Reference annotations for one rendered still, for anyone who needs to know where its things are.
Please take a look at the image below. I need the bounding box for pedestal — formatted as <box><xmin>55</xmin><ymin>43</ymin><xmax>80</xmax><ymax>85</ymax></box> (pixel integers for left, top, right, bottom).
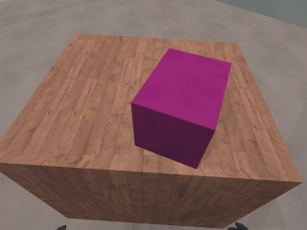
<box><xmin>0</xmin><ymin>34</ymin><xmax>303</xmax><ymax>229</ymax></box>

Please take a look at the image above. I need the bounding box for carton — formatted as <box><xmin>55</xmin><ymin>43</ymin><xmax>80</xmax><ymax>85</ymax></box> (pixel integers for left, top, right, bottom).
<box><xmin>130</xmin><ymin>48</ymin><xmax>232</xmax><ymax>169</ymax></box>

